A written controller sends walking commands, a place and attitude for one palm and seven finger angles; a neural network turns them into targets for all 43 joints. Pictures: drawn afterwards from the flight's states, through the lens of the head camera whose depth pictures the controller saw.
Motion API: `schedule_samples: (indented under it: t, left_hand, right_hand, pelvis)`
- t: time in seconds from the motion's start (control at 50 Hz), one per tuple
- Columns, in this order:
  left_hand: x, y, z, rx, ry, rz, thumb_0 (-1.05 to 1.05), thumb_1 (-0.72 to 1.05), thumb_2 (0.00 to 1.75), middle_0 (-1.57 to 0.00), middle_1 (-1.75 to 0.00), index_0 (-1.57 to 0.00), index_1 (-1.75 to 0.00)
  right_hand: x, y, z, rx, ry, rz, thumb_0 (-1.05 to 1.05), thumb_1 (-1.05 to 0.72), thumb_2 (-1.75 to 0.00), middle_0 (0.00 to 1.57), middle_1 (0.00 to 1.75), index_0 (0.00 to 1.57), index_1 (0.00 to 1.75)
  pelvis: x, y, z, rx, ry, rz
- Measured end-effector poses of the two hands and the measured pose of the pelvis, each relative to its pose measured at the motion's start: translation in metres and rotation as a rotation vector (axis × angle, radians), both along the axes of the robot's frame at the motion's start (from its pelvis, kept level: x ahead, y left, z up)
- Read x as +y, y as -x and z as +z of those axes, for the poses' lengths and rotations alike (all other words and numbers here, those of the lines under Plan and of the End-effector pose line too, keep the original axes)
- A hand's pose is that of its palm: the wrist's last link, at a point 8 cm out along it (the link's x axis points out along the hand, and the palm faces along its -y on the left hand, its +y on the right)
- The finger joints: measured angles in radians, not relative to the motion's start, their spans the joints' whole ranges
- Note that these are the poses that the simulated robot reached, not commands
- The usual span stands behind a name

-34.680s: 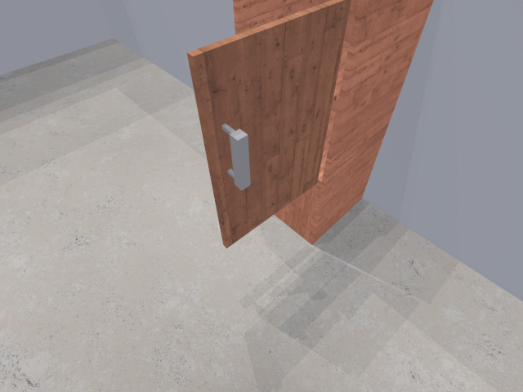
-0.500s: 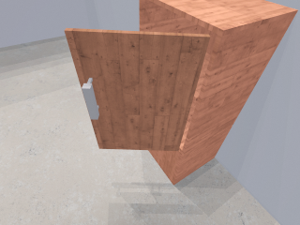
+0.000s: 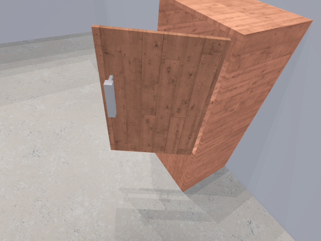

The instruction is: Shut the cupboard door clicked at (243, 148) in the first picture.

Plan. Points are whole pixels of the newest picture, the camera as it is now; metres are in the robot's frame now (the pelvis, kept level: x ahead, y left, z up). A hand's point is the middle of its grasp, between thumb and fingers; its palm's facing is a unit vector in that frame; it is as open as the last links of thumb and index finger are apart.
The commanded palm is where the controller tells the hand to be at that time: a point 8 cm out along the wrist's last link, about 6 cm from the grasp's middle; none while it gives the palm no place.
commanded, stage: come to a stop and stand still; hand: left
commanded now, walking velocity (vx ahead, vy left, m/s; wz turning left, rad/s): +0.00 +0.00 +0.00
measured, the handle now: (111, 96) +0.57 +0.21 +0.03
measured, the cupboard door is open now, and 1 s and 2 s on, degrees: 57 57 57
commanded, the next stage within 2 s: look again from close up in 0.70 s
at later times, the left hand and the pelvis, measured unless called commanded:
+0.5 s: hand out of the picture -0.03 +0.22 -0.18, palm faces -0.01 -0.99 -0.17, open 7.4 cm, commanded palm none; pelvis -0.04 +0.05 +0.01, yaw -2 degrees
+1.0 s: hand out of the picture -0.14 +0.21 -0.17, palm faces +0.02 -0.99 -0.15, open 7.4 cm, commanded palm none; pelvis -0.06 +0.05 +0.01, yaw -2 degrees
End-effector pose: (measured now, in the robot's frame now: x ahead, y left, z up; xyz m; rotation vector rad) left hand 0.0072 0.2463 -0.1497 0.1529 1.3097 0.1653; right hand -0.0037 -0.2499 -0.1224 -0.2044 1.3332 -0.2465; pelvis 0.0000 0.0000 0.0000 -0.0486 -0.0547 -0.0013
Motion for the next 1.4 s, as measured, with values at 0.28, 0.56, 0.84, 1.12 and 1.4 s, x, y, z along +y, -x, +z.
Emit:
schedule_samples:
  t: [0.28, 0.56, 0.84, 1.12, 1.4]
  left_hand:
    - [0.003, 0.073, -0.002, 0.147, 0.035, -0.001, 0.01, 0.91, 0.9, -0.2, -0.3, -0.2, -0.3]
    - [0.03, 0.051, 0.004, 0.059, 0.037, -0.04, 0.0, 0.91, 0.9, -0.19, -0.3, -0.19, -0.3]
    - [0.021, 0.128, 0.009, 0.214, 0.05, 0.008, 0.0, 0.91, 0.9, -0.19, -0.3, -0.19, -0.3]
    - [0.006, 0.142, 0.01, 0.208, 0.067, 0.03, 0.0, 0.91, 0.9, -0.2, -0.3, -0.19, -0.3]
    - [0.009, 0.127, 0.004, 0.146, 0.075, 0.005, 0.0, 0.91, 0.9, -0.2, -0.3, -0.19, -0.3]
  right_hand:
    - [0.026, -0.001, 0.0, -0.089, -0.024, -0.022, 0.0, -0.9, -0.89, 0.2, 0.3, 0.2, 0.3]
    - [0.071, 0.04, 0.001, 0.018, -0.054, -0.027, 0.01, -0.92, -0.89, 0.2, 0.3, 0.2, 0.3]
    - [0.07, 0.042, -0.002, 0.001, -0.068, -0.027, 0.0, -0.91, -0.89, 0.2, 0.3, 0.2, 0.3]
    - [0.07, 0.056, -0.005, 0.017, -0.082, -0.025, 0.0, -0.91, -0.89, 0.2, 0.3, 0.2, 0.3]
    - [0.075, 0.081, -0.006, 0.028, -0.079, -0.048, 0.0, -0.91, -0.89, 0.2, 0.3, 0.2, 0.3]
  pelvis:
    - [0.022, 0.028, 0.001, 0.016, 0.006, -0.039]
    - [0.051, 0.047, 0.009, 0.028, -0.027, -0.042]
    - [0.052, 0.054, 0.01, 0.018, -0.027, -0.04]
    - [0.047, 0.063, 0.011, 0.019, -0.03, -0.033]
    - [0.049, 0.075, 0.009, 0.012, -0.021, -0.039]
